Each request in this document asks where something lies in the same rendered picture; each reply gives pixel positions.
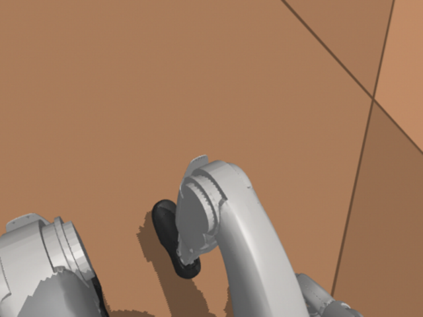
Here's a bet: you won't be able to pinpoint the left robot foot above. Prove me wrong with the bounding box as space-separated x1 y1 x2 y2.
91 269 109 317

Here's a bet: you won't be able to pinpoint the right robot foot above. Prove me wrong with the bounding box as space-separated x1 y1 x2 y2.
151 199 201 279

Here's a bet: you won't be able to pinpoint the right robot hand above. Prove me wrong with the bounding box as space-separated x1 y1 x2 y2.
295 273 335 317

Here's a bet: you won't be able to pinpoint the right robot arm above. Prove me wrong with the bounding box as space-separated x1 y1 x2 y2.
322 300 363 317

